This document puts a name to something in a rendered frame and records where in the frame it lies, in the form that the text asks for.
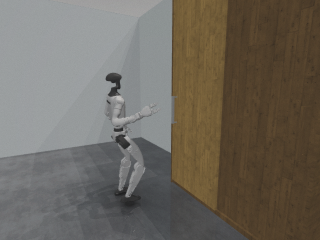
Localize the left robot upper arm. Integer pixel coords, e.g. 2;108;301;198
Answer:
104;92;110;117

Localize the wardrobe door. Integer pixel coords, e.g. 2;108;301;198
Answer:
216;0;320;240
172;0;228;210

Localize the robot right thigh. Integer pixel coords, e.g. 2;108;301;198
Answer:
118;136;145;170

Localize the handle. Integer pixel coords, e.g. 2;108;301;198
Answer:
171;96;177;124
295;106;308;160

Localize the robot left foot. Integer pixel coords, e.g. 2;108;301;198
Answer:
114;187;128;196

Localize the robot left hand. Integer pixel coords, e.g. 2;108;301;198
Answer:
123;125;132;136

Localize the robot right hand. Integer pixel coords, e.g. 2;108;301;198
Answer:
141;102;162;117

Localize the right robot upper arm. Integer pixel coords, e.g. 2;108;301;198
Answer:
111;96;125;127

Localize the right robot forearm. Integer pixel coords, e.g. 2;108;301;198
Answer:
113;112;143;126

